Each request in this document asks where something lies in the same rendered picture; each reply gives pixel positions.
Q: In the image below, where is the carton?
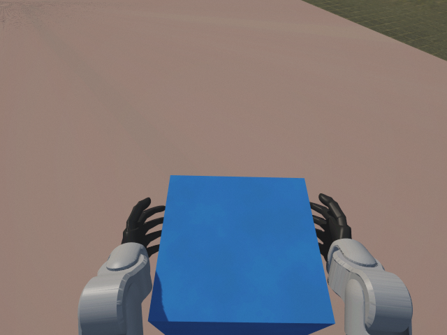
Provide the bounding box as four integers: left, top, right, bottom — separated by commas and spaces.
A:
148, 175, 335, 335

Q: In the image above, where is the robot right hand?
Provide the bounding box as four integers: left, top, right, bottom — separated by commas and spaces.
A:
309, 193, 352, 262

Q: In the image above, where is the robot right forearm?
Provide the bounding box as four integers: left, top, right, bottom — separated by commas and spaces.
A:
326, 239, 413, 335

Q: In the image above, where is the robot left hand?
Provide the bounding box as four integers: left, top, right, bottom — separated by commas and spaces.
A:
121, 198, 166, 257

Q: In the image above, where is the robot left forearm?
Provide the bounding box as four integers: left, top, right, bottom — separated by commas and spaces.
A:
78, 242, 152, 335

